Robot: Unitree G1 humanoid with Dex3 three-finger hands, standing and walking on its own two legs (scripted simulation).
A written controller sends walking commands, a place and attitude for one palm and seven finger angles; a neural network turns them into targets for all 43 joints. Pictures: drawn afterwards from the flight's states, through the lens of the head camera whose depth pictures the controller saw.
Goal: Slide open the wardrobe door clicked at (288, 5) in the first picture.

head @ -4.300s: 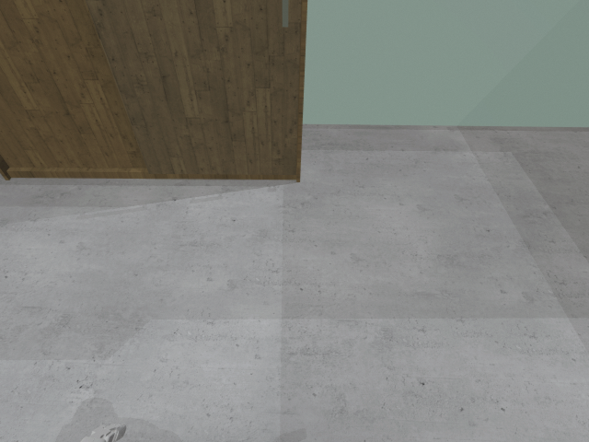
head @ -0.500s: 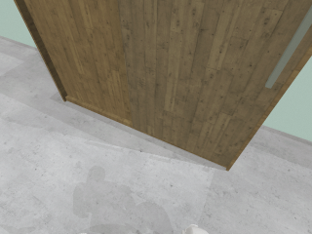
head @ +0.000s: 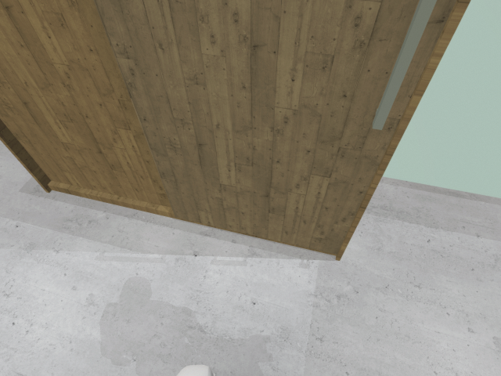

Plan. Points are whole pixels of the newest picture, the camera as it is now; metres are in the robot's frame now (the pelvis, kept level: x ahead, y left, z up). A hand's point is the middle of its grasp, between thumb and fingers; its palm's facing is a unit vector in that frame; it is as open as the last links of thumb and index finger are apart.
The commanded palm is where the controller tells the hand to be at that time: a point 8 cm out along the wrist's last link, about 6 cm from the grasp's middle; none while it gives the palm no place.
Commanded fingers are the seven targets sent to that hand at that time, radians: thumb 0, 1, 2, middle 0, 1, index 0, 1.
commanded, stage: turn to face it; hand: right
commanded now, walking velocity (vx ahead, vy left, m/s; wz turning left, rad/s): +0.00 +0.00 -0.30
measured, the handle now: (404, 52) +0.67 -0.24 +0.17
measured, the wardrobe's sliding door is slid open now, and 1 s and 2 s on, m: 0.00 0.00 0.00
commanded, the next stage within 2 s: take the last steps up to it in 0.18 s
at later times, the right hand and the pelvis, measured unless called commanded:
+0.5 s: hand out of the picture -0.05 -0.15 -0.16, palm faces +0.28 +0.93 -0.23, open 7.3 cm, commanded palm none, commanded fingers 0.00 -0.90 -0.90 0.20 0.30 0.20 0.30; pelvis -0.01 +0.03 +0.00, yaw -12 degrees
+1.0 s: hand out of the picture +0.12 -0.23 -0.17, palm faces +0.21 +0.96 -0.18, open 7.4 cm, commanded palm none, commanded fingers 0.00 -0.90 -0.90 0.20 0.30 0.20 0.30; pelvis +0.09 -0.03 +0.00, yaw -11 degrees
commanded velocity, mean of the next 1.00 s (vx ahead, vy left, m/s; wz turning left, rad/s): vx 0.21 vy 0.00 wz -0.07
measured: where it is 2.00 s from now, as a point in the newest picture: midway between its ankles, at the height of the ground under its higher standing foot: outside the picture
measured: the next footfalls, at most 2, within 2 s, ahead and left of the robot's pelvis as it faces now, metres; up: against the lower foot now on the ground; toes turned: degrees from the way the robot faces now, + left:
left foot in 0.14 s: +0.03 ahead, +0.15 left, +0.00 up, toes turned -1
right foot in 0.60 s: -0.01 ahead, -0.12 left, +0.00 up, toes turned -19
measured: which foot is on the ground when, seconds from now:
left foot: up 0.00-0.12, down 0.14-0.62, up 0.64-1.00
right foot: down 0.00-0.14, up 0.16-0.58, down 0.60-1.00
